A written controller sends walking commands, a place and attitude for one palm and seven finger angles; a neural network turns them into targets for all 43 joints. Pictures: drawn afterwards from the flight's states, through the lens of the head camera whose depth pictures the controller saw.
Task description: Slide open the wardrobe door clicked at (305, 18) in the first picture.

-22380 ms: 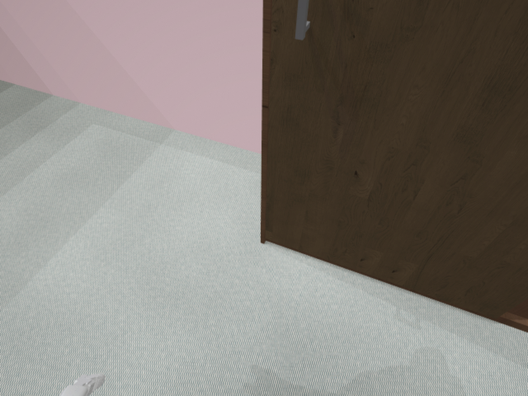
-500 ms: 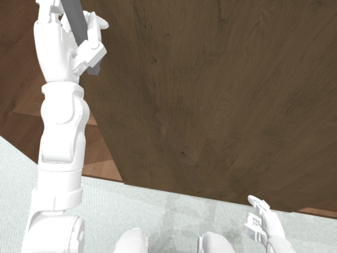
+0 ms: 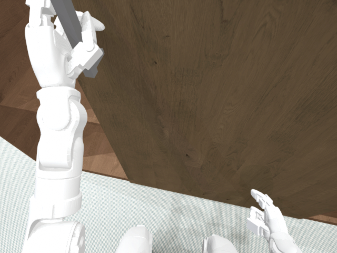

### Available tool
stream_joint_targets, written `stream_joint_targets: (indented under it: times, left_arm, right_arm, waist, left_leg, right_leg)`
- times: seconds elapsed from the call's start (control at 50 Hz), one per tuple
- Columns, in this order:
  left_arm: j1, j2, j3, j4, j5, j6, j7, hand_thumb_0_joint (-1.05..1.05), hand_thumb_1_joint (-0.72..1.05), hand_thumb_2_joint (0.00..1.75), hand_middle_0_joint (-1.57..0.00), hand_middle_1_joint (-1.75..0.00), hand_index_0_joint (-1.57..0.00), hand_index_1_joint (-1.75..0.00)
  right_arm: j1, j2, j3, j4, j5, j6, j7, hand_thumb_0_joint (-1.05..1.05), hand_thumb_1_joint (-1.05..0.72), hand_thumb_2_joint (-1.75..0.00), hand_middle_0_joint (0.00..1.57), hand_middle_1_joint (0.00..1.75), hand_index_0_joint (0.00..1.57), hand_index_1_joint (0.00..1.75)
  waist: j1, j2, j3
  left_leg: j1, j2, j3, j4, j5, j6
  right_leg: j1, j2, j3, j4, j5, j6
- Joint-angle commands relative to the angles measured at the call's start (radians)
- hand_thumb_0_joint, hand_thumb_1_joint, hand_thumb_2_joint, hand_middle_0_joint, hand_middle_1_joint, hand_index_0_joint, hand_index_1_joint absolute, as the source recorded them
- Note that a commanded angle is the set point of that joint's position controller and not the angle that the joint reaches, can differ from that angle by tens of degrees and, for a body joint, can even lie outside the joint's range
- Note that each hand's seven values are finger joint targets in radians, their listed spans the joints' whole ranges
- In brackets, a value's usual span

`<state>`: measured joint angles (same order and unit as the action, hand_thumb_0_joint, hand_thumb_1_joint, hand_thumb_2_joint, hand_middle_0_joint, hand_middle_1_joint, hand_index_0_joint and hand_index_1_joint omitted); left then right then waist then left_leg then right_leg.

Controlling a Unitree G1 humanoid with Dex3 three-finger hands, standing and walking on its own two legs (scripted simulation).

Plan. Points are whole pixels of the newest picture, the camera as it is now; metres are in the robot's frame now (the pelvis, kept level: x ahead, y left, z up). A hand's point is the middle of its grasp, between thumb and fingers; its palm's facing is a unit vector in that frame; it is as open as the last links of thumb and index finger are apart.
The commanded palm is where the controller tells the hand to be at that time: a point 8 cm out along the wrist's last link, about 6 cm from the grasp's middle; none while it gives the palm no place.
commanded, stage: step sideways, sliding the door along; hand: left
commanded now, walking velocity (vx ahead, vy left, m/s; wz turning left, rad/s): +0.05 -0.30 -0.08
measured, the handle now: (80, 24) +0.39 +0.21 +0.28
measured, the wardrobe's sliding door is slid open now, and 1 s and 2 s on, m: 0.56 0.60 0.60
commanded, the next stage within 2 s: stop walking and hold the door there in 0.50 s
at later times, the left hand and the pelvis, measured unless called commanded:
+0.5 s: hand (122, 46) +0.37 +0.14 +0.27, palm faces +0.49 -0.87 -0.04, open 6.3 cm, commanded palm +0.33 +0.11 +0.25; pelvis +0.01 -0.11 +0.01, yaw +0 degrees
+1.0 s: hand (117, 45) +0.37 +0.15 +0.27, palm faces +0.66 -0.72 -0.22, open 6.0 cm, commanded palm +0.32 +0.17 +0.23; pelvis +0.01 -0.18 +0.01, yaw -7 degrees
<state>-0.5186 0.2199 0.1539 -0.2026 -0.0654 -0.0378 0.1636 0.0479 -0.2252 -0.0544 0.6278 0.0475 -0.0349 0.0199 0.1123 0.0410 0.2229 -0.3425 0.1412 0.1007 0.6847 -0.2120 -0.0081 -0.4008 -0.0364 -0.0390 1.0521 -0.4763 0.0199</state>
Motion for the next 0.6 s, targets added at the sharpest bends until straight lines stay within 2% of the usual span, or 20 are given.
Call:
stream_joint_targets:
  times: [0.0, 0.06, 0.1, 0.16, 0.22, 0.24, 0.26, 0.28, 0.3, 0.32, 0.34, 0.36, 0.38, 0.4, 0.42, 0.44, 0.46, 0.48, 0.52, 0.58]
  left_arm:
    - [-0.529, -0.012, -0.251, -0.387, 0.009, -0.177, -0.116, 0.00, 0.90, 0.90, -0.45, -1.40, -0.45, -1.40]
    - [-0.467, -0.052, -0.296, -0.350, 0.018, -0.142, -0.131, 0.00, 0.90, 0.90, -0.45, -1.40, -0.45, -1.40]
    - [-0.455, -0.054, -0.298, -0.344, 0.019, -0.130, -0.137, 0.00, 0.90, 0.90, -0.45, -1.40, -0.45, -1.40]
    - [-0.419, -0.047, -0.287, -0.317, 0.008, -0.130, -0.127, 0.00, 0.90, 0.90, -0.45, -1.40, -0.45, -1.40]
    - [-0.403, -0.018, -0.251, -0.307, 0.006, -0.136, -0.116, 0.00, 0.90, 0.90, -0.45, -1.40, -0.45, -1.40]
    - [-0.414, 0.008, -0.230, -0.319, 0.007, -0.144, -0.113, 0.00, 0.90, 0.90, -0.45, -1.40, -0.45, -1.40]
    - [-0.411, 0.057, -0.199, -0.310, 0.017, -0.145, -0.107, 0.00, 0.90, 0.90, -0.45, -1.40, -0.45, -1.40]
    - [-0.402, 0.122, -0.161, -0.305, 0.030, -0.148, -0.099, 0.00, 0.90, 0.90, -0.45, -1.40, -0.45, -1.40]
    - [-0.334, 0.175, -0.115, -0.273, 0.033, -0.131, -0.076, 0.00, 0.90, 0.90, -0.45, -1.40, -0.45, -1.40]
    - [-0.346, 0.191, -0.081, -0.361, 0.016, -0.135, -0.067, 0.00, 0.90, 0.90, -0.45, -1.40, -0.45, -1.40]
    - [-0.361, 0.199, -0.063, -0.399, 0.013, -0.145, -0.063, 0.00, 0.90, 0.90, -0.45, -1.40, -0.45, -1.40]
    - [-0.345, 0.174, -0.066, -0.396, 0.008, -0.147, -0.056, 0.00, 0.90, 0.90, -0.45, -1.40, -0.45, -1.40]
    - [-0.342, 0.160, -0.070, -0.414, 0.002, -0.153, -0.054, 0.00, 0.90, 0.90, -0.45, -1.40, -0.45, -1.40]
    - [-0.337, 0.154, -0.084, -0.425, -0.007, -0.163, -0.057, 0.00, 0.90, 0.90, -0.45, -1.40, -0.45, -1.40]
    - [-0.343, 0.129, -0.094, -0.454, -0.019, -0.169, -0.074, 0.00, 0.90, 0.90, -0.45, -1.40, -0.45, -1.40]
    - [-0.378, 0.107, -0.093, -0.449, -0.014, -0.180, -0.094, 0.00, 0.90, 0.90, -0.45, -1.40, -0.45, -1.40]
    - [-0.447, 0.126, -0.072, -0.464, 0.009, -0.177, -0.104, 0.00, 0.90, 0.90, -0.45, -1.40, -0.45, -1.40]
    - [-0.440, 0.136, -0.047, -0.441, 0.013, -0.177, -0.099, 0.00, 0.90, 0.90, -0.45, -1.40, -0.45, -1.40]
    - [-0.365, 0.122, -0.063, -0.378, 0.015, -0.148, -0.098, 0.00, 0.90, 0.90, -0.45, -1.40, -0.45, -1.40]
    - [-0.339, 0.129, -0.063, -0.332, 0.017, -0.119, -0.110, 0.00, 0.90, 0.90, -0.45, -1.40, -0.45, -1.40]
  right_arm:
    - [-0.082, -0.118, -0.051, -0.172, -0.004, -0.052, 0.036, 0.00, -0.90, -0.90, 0.20, 0.30, 0.20, 0.30]
    - [-0.047, -0.114, -0.044, -0.186, -0.003, -0.063, 0.037, 0.00, -0.90, -0.90, 0.20, 0.30, 0.20, 0.30]
    - [-0.044, -0.115, -0.039, -0.207, -0.002, -0.075, 0.027, 0.00, -0.90, -0.90, 0.20, 0.30, 0.20, 0.30]
    - [-0.037, -0.102, -0.023, -0.223, 0.005, -0.091, 0.019, 0.00, -0.90, -0.90, 0.20, 0.30, 0.20, 0.30]
    - [-0.017, -0.098, -0.018, -0.216, 0.014, -0.112, 0.015, 0.00, -0.90, -0.90, 0.20, 0.30, 0.20, 0.30]
    - [-0.020, -0.089, -0.011, -0.214, 0.018, -0.120, 0.017, 0.00, -0.90, -0.90, 0.20, 0.30, 0.20, 0.30]
    - [-0.019, -0.070, -0.002, -0.209, 0.029, -0.125, 0.015, 0.00, -0.90, -0.90, 0.20, 0.30, 0.20, 0.30]
    - [-0.026, -0.037, 0.008, -0.207, 0.031, -0.127, 0.004, 0.00, -0.90, -0.90, 0.20, 0.30, 0.20, 0.30]
    - [-0.043, -0.035, 0.019, -0.190, 0.017, -0.134, -0.012, 0.00, -0.90, -0.90, 0.20, 0.30, 0.20, 0.30]
    - [-0.008, -0.040, 0.014, -0.167, 0.020, -0.130, -0.020, 0.00, -0.90, -0.90, 0.20, 0.30, 0.20, 0.30]
    - [-0.017, -0.057, 0.002, -0.156, 0.019, -0.133, -0.027, 0.00, -0.90, -0.90, 0.20, 0.30, 0.20, 0.30]
    - [-0.008, -0.058, 0.004, -0.138, 0.017, -0.127, -0.034, 0.00, -0.90, -0.90, 0.20, 0.30, 0.20, 0.30]
    - [0.004, -0.056, 0.011, -0.136, 0.013, -0.115, -0.037, 0.00, -0.90, -0.90, 0.20, 0.30, 0.20, 0.30]
    - [0.013, -0.067, 0.005, -0.133, 0.009, -0.107, -0.041, 0.00, -0.90, -0.90, 0.20, 0.30, 0.20, 0.30]
    - [0.004, -0.122, -0.042, -0.170, -0.002, -0.105, -0.033, 0.00, -0.90, -0.90, 0.20, 0.30, 0.20, 0.30]
    - [-0.024, -0.134, -0.048, -0.192, -0.008, -0.102, 0.005, 0.00, -0.90, -0.90, 0.20, 0.30, 0.20, 0.30]
    - [-0.024, -0.134, -0.046, -0.192, -0.008, -0.096, 0.030, 0.00, -0.90, -0.90, 0.20, 0.30, 0.20, 0.30]
    - [-0.018, -0.136, -0.060, -0.191, -0.003, -0.099, 0.032, 0.00, -0.90, -0.90, 0.20, 0.30, 0.20, 0.30]
    - [-0.005, -0.128, -0.056, -0.193, 0.004, -0.100, 0.035, 0.00, -0.90, -0.90, 0.20, 0.30, 0.20, 0.30]
    - [0.001, -0.126, -0.045, -0.210, 0.005, -0.108, 0.034, 0.00, -0.90, -0.90, 0.20, 0.30, 0.20, 0.30]
  waist:
    - [-0.142, 0.212, -0.502]
    - [-0.140, 0.235, -0.509]
    - [-0.139, 0.296, -0.492]
    - [-0.138, 0.316, -0.485]
    - [-0.132, 0.326, -0.501]
    - [-0.125, 0.285, -0.507]
    - [-0.118, 0.136, -0.501]
    - [-0.120, -0.123, -0.471]
    - [-0.120, -0.125, -0.449]
    - [-0.104, -0.197, -0.525]
    - [-0.107, -0.292, -0.541]
    - [-0.120, -0.296, -0.550]
    - [-0.139, -0.227, -0.564]
    - [-0.165, -0.123, -0.574]
    - [-0.154, 0.163, -0.618]
    - [-0.129, 0.232, -0.668]
    - [-0.143, 0.221, -0.615]
    - [-0.136, 0.244, -0.576]
    - [-0.128, 0.282, -0.506]
    - [-0.124, 0.325, -0.481]
  left_leg:
    - [0.504, 0.383, -0.309, -0.254, 0.619, 0.211]
    - [0.403, 0.291, -0.097, -0.272, 0.514, 0.134]
    - [0.344, 0.259, -0.017, -0.295, 0.444, 0.104]
    - [0.310, 0.278, -0.026, -0.274, 0.443, 0.101]
    - [0.312, 0.246, -0.035, -0.166, 0.463, 0.069]
    - [0.303, 0.217, -0.042, -0.100, 0.439, 0.050]
    - [0.261, 0.136, -0.015, 0.006, 0.321, 0.042]
    - [0.089, 0.014, 0.013, 0.168, -0.083, 0.029]
    - [-0.049, -0.060, 0.000, 0.231, -0.374, -0.040]
    - [-0.095, -0.069, -0.051, 0.301, -0.437, -0.047]
    - [-0.132, -0.065, -0.072, 0.289, -0.438, -0.039]
    - [-0.120, -0.043, -0.076, 0.158, -0.378, -0.029]
    - [-0.013, -0.026, -0.048, -0.050, -0.229, -0.028]
    - [0.231, 0.029, -0.031, -0.269, 0.136, -0.017]
    - [0.583, 0.285, -0.307, -0.248, 0.918, 0.105]
    - [0.611, 0.410, -0.402, -0.244, 1.069, 0.167]
    - [0.557, 0.377, -0.339, -0.242, 0.861, 0.167]
    - [0.553, 0.377, -0.297, -0.238, 0.776, 0.189]
    - [0.567, 0.319, -0.175, -0.231, 0.765, 0.160]
    - [0.436, 0.263, -0.029, -0.281, 0.649, 0.105]
  right_leg:
    - [-0.256, -0.049, 0.093, 0.204, -0.039, -0.003]
    - [-0.105, -0.027, 0.012, 0.064, 0.121, 0.010]
    - [-0.016, -0.001, -0.034, -0.030, 0.137, 0.018]
    - [0.083, 0.021, -0.070, -0.187, 0.091, 0.021]
    - [0.196, 0.065, -0.095, -0.379, 0.173, 0.021]
    - [0.255, 0.050, -0.087, -0.502, 0.272, 0.020]
    - [0.300, -0.007, -0.044, -0.621, 0.502, 0.011]
    - [0.347, -0.168, 0.124, -0.680, 0.921, -0.050]
    - [0.364, -0.257, 0.209, -0.622, 1.252, -0.112]
    - [0.444, -0.290, 0.253, -0.534, 1.421, -0.168]
    - [0.516, -0.285, 0.269, -0.475, 1.496, -0.199]
    - [0.549, -0.267, 0.215, -0.415, 1.472, -0.197]
    - [0.502, -0.224, 0.152, -0.344, 1.376, -0.161]
    - [0.333, -0.148, 0.047, -0.216, 1.142, -0.086]
    - [-0.058, 0.010, -0.018, -0.038, 0.453, 0.020]
    - [-0.098, 0.024, 0.069, 0.088, -0.145, 0.005]
    - [-0.124, 0.033, 0.087, 0.149, -0.129, -0.003]
    - [-0.157, 0.012, 0.085, 0.124, -0.081, -0.005]
    - [-0.176, 0.014, 0.028, 0.052, 0.018, 0.006]
    - [-0.027, 0.036, -0.046, -0.031, 0.128, 0.021]
